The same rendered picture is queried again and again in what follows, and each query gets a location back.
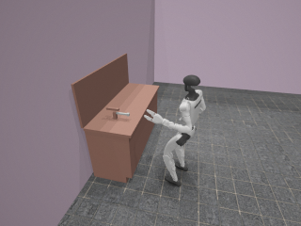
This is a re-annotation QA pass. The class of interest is left robot upper arm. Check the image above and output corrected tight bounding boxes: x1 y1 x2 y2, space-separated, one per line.
179 101 193 134

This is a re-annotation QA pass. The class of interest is right robot upper arm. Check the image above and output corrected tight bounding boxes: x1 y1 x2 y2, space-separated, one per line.
196 89 206 112

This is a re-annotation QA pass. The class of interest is humanoid robot torso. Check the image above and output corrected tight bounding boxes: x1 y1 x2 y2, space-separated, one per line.
181 95 201 140

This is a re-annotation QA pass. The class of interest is robot left hand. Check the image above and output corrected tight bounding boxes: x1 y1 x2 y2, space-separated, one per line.
144 109 163 124

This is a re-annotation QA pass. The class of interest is left robot forearm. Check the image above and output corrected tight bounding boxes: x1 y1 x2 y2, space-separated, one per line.
161 119 191 134

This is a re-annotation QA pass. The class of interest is counter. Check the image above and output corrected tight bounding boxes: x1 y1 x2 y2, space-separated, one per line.
71 53 160 184

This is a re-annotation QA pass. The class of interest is tap lever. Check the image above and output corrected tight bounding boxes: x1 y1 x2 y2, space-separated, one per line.
116 112 130 117

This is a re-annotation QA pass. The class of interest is robot left thigh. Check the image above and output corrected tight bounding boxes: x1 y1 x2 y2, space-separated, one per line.
164 134 188 160

